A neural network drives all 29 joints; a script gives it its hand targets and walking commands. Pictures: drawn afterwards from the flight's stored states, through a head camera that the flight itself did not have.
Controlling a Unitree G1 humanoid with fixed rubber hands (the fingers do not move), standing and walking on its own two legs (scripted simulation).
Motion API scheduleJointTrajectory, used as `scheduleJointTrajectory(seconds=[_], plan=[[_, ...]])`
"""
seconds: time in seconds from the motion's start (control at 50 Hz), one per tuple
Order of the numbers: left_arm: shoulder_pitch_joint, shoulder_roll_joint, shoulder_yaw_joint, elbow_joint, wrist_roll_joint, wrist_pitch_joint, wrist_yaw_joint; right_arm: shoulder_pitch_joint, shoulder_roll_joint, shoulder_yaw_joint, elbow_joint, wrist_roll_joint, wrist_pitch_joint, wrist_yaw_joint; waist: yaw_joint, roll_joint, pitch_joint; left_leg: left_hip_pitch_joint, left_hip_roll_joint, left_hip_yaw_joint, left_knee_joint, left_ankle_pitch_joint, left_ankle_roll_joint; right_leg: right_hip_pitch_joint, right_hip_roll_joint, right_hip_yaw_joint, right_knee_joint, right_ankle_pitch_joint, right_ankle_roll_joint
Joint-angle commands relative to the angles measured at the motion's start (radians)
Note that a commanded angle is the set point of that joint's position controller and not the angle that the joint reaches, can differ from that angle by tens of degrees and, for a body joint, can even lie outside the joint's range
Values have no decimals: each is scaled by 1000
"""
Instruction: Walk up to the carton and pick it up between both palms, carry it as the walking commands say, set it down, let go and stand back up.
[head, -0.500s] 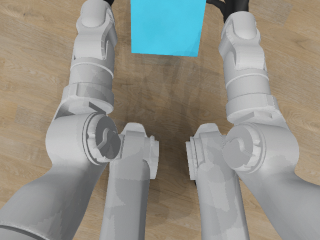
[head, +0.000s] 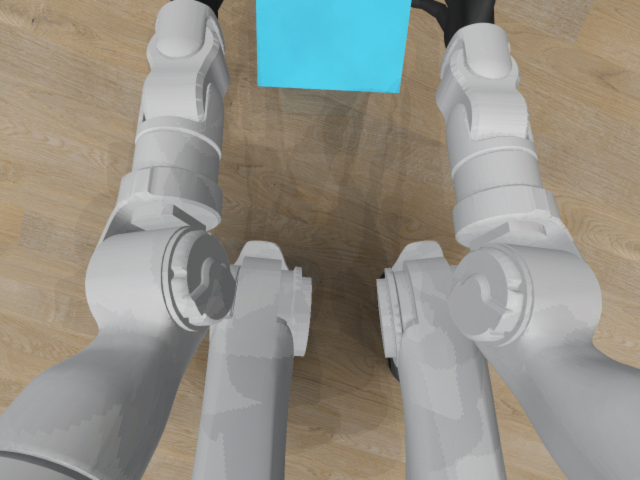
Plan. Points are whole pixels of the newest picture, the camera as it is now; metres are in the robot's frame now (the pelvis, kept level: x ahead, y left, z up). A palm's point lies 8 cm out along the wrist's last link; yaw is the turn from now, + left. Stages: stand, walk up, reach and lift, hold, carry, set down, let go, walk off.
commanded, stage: set down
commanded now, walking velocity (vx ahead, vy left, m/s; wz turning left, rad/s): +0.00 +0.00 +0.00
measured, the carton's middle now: out of the picture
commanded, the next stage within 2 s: none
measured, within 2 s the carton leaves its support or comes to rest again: rests again in 0.30 s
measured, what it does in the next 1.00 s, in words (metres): stands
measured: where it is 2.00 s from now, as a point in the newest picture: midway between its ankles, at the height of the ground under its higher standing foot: (330, 346)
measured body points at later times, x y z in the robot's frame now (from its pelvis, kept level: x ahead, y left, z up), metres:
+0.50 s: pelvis -0.02 +0.00 -0.01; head +0.35 +0.02 +0.24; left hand +0.50 +0.16 -0.22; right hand +0.50 -0.15 -0.21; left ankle +0.07 +0.12 -0.34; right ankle +0.08 -0.13 -0.34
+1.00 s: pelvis -0.05 +0.00 +0.02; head +0.33 +0.02 +0.26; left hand +0.52 +0.16 -0.14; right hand +0.51 -0.14 -0.13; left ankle +0.06 +0.12 -0.34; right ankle +0.08 -0.12 -0.34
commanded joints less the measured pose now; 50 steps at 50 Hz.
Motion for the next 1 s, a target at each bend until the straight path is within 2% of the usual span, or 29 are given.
scheduleJointTrajectory(seconds=[0.0,0.08,0.12,0.16,0.18,0.26,0.28,0.34,0.38,0.4,0.44,0.46,0.54,0.6,0.62,0.64,0.66,0.68,0.72,0.74,0.76,0.78,0.82,0.84,0.88,0.9,0.92,0.96,0.98], plan=[[-94,-641,-290,206,10,91,-166,-107,593,262,202,-11,80,147,-7,67,-706,358,-32,68,-205,552,25,340,41,-100,-158,532,-52],[-69,-577,-285,214,8,80,-153,-101,549,265,205,8,68,136,-2,48,-743,378,-27,67,-202,566,24,371,33,-108,-152,547,-42],[-50,-536,-279,203,16,70,-140,-79,508,251,208,18,56,123,25,69,-755,390,-25,72,-192,581,22,364,30,-93,-148,561,-45],[-67,-501,-271,203,-1,60,-132,-121,441,250,180,20,40,109,22,45,-783,399,-25,69,-191,571,19,399,24,-95,-146,553,-44],[-70,-484,-285,186,-5,50,-123,-116,442,244,168,20,33,102,-3,24,-752,390,-22,53,-196,596,22,366,28,-108,-137,570,-38],[-95,-333,-282,152,-46,23,-79,-125,264,208,179,67,3,52,-3,54,-796,411,-16,69,-189,579,11,426,17,-97,-136,583,-40],[-110,-224,-259,136,-45,4,-49,-132,181,204,154,79,-13,27,19,44,-858,431,-6,71,-174,606,7,466,8,-87,-120,631,-35],[-137,65,-219,68,-102,-43,36,-121,-65,188,106,134,-54,-52,-7,2,-913,471,3,68,-167,633,8,504,-4,-97,-116,665,-22],[-148,252,-205,4,-142,-71,80,-105,-202,192,88,191,-67,-91,-13,44,-968,496,14,80,-152,682,-1,503,-15,-87,-109,710,-19],[-200,215,-274,-6,-200,-68,78,-145,-181,255,53,240,-65,-89,-22,35,-982,526,20,74,-158,671,8,521,-16,-85,-120,687,-20],[-220,273,-308,6,-254,-79,84,-153,-197,304,86,312,-61,-92,7,59,-1018,530,34,80,-156,644,13,521,-33,-82,-110,656,-25],[-261,244,-360,21,-296,-74,81,-200,-227,317,60,331,-66,-91,-23,77,-988,521,41,64,-171,631,11,477,-33,-89,-116,632,-30],[-296,255,-400,90,-370,-72,66,-277,-228,387,98,422,-61,-73,15,59,-960,474,63,59,-167,559,19,462,-69,-80,-129,551,-35],[-290,266,-406,115,-389,-71,65,-277,-237,408,129,437,-59,-74,14,42,-929,427,70,73,-168,498,21,473,-83,-77,-144,509,-41],[-311,302,-395,90,-397,-71,71,-318,-262,412,80,446,-60,-80,21,19,-1040,476,73,68,-157,493,31,548,-84,-71,-134,509,-42],[-324,264,-436,82,-414,-63,72,-309,-241,428,74,455,-53,-84,-7,43,-1043,525,71,66,-180,482,29,534,-79,-92,-144,485,-46],[-350,299,-400,57,-401,-64,78,-349,-271,427,1,458,-58,-89,18,19,-1121,555,71,66,-159,532,32,556,-77,-87,-142,518,-38],[-300,298,-394,84,-392,-57,87,-286,-267,400,82,440,-46,-96,6,27,-1110,563,65,70,-179,520,28,553,-79,-102,-137,502,-39],[-294,321,-373,45,-372,-48,100,-285,-275,401,29,436,-38,-109,25,18,-1193,592,60,86,-190,510,31,607,-75,-108,-153,502,-32],[-280,316,-377,31,-379,-34,103,-264,-310,376,41,425,-28,-122,7,62,-1247,646,61,97,-199,500,20,631,-77,-109,-167,481,-38],[-286,320,-381,5,-366,-30,107,-264,-265,399,6,435,-19,-121,30,58,-1259,655,61,91,-217,505,30,631,-74,-106,-179,484,-36],[-303,306,-377,-31,-371,-26,111,-257,-302,381,1,418,-22,-127,-1,46,-1307,664,56,97,-220,507,22,641,-71,-129,-175,488,-32],[-261,306,-374,-39,-368,-1,122,-230,-313,368,-38,399,-4,-143,-15,46,-1407,734,53,108,-234,490,22,708,-70,-134,-206,470,-32],[-266,305,-358,-104,-365,8,128,-240,-289,381,-85,413,6,-147,15,31,-1439,733,49,120,-244,499,24,736,-68,-134,-215,475,-28],[-273,311,-371,-162,-366,32,136,-224,-310,366,-99,414,34,-158,0,73,-1572,841,41,131,-266,510,15,805,-57,-151,-232,489,-33],[-320,331,-367,-268,-372,45,144,-259,-323,358,-200,417,44,-168,-21,86,-1674,916,42,124,-271,544,17,833,-54,-155,-243,516,-36],[-318,309,-398,-232,-403,67,144,-267,-311,393,-174,436,66,-169,-13,64,-1649,932,47,121,-293,521,25,857,-54,-162,-259,486,-43],[-318,303,-382,-323,-384,82,150,-286,-289,381,-254,441,83,-167,14,90,-1664,955,38,132,-306,590,21,880,-49,-152,-272,549,-40],[-348,312,-372,-390,-396,93,153,-319,-333,371,-348,425,86,-171,-8,45,-1745,985,31,124,-309,615,21,904,-49,-160,-277,567,-36]])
